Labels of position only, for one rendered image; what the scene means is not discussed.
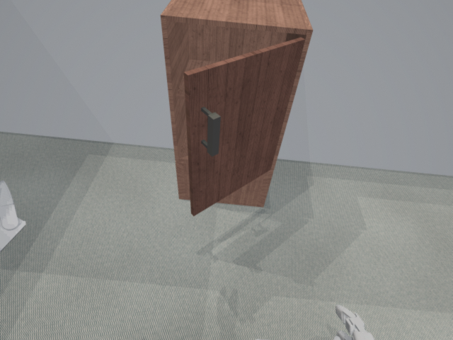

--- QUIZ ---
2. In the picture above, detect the cupboard door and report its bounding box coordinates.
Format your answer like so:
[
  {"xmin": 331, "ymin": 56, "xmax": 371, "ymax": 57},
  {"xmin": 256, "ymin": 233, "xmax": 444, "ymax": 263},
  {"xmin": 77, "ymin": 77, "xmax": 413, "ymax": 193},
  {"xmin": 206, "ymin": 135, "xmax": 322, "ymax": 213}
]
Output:
[{"xmin": 184, "ymin": 38, "xmax": 305, "ymax": 216}]

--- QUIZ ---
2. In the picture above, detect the right robot hand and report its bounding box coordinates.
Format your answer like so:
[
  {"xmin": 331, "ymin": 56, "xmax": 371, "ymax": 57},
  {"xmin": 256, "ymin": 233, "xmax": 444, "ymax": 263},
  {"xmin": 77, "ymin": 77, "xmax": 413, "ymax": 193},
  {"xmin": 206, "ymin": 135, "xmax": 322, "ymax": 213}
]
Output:
[{"xmin": 333, "ymin": 305, "xmax": 374, "ymax": 340}]

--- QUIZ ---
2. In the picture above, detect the left robot hand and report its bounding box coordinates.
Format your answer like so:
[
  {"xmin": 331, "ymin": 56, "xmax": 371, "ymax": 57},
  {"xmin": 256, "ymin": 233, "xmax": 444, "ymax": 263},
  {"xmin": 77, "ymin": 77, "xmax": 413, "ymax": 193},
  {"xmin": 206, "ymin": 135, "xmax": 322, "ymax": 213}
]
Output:
[{"xmin": 0, "ymin": 181, "xmax": 26, "ymax": 252}]

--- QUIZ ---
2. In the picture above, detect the handle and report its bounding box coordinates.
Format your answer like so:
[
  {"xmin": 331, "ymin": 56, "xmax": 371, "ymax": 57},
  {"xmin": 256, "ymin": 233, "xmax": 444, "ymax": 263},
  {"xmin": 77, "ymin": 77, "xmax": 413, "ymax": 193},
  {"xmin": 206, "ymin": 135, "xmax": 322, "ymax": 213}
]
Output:
[{"xmin": 201, "ymin": 107, "xmax": 221, "ymax": 157}]

